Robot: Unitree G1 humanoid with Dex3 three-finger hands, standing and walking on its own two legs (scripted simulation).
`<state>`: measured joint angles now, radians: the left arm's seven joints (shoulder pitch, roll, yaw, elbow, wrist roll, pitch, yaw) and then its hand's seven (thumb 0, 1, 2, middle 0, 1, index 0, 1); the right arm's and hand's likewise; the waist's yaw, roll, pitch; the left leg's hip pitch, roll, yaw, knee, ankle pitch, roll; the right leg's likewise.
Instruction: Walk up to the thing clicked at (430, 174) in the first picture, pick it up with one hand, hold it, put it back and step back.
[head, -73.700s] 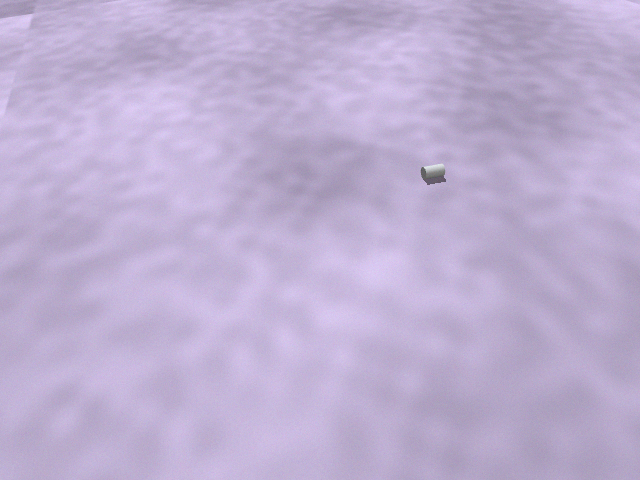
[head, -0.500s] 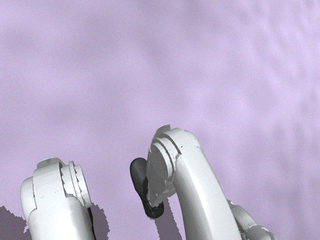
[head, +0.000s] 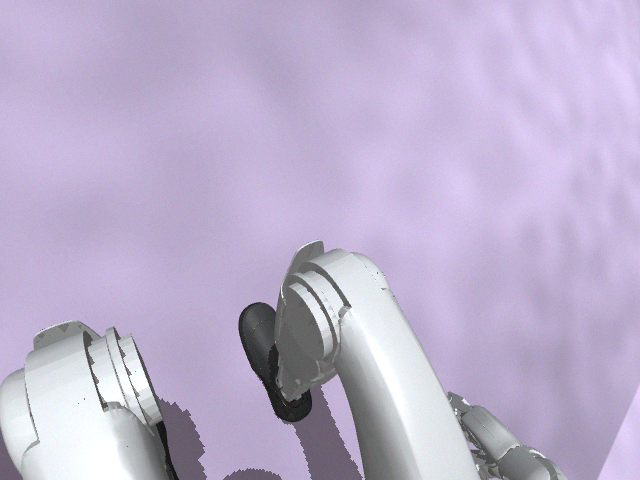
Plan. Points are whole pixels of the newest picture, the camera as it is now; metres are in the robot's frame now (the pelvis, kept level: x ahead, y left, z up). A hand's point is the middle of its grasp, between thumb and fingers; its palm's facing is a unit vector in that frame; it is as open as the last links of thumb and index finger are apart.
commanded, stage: rest palm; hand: left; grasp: from above
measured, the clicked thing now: out of the picture +0.48 +0.46 -0.29
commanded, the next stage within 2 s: none
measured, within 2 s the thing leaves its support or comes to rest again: neither
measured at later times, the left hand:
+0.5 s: hand out of the picture +0.45 +0.43 -0.22, palm faces -0.43 -0.15 -0.89, open 13.8 cm
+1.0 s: hand out of the picture +0.46 +0.42 -0.21, palm faces -0.43 -0.15 -0.89, open 14.0 cm
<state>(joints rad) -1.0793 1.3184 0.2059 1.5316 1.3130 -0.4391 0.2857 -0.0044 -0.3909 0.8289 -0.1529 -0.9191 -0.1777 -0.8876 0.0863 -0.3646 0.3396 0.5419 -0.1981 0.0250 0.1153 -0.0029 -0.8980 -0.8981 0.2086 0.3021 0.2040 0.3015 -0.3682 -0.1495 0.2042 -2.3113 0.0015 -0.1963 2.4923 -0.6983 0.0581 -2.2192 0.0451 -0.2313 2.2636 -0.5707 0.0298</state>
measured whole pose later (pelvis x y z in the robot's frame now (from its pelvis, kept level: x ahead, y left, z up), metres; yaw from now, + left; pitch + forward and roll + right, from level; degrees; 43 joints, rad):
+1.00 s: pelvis +0.00 +0.00 +0.00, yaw -1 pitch +28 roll -17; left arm -1.11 1.34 0.16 1.59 1.30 -0.39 0.37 0.00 -0.48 0.92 -0.09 -1.01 -0.10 -0.99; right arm 0.05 -0.36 0.38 0.57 -0.20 -0.02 0.10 0.00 -0.90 -0.90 0.21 0.30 0.20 0.30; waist -0.38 -0.16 0.21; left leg -2.32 0.01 -0.21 2.51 -0.71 0.07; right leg -2.23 0.06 -0.24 2.26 -0.57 0.04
